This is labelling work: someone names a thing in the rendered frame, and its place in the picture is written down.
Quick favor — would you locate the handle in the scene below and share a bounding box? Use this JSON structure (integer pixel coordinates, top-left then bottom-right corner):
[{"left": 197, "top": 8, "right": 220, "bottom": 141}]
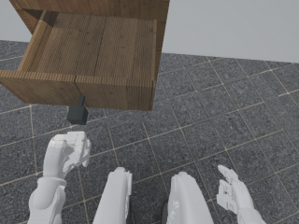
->
[{"left": 66, "top": 95, "right": 89, "bottom": 125}]

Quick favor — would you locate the robot left hand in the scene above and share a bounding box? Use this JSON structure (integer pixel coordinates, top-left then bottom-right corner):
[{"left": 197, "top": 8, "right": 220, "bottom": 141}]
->
[{"left": 43, "top": 131, "right": 92, "bottom": 179}]

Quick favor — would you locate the robot right forearm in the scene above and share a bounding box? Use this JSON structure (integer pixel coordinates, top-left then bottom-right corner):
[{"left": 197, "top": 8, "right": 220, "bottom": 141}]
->
[{"left": 236, "top": 207, "right": 266, "bottom": 224}]

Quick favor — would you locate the drawer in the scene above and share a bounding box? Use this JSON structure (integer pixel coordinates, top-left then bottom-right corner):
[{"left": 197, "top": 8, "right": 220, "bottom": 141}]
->
[{"left": 0, "top": 10, "right": 157, "bottom": 112}]

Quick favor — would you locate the robot right foot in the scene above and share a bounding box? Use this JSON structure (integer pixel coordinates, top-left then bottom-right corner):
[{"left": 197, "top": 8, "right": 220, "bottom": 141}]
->
[{"left": 160, "top": 198, "right": 169, "bottom": 224}]

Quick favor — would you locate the robot right hand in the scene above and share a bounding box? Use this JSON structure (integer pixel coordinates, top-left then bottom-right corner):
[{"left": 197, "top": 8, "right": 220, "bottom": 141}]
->
[{"left": 216, "top": 164, "right": 255, "bottom": 214}]

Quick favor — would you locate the robot right thigh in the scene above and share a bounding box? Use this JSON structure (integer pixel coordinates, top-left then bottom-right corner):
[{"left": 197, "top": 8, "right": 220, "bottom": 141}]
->
[{"left": 170, "top": 174, "right": 214, "bottom": 224}]

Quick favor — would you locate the cabinet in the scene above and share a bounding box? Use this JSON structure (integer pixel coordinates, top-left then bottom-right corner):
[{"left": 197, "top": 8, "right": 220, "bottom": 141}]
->
[{"left": 9, "top": 0, "right": 170, "bottom": 87}]

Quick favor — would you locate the robot left forearm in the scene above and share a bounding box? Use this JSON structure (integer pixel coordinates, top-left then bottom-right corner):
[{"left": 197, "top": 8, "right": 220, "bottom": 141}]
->
[{"left": 27, "top": 176, "right": 67, "bottom": 224}]

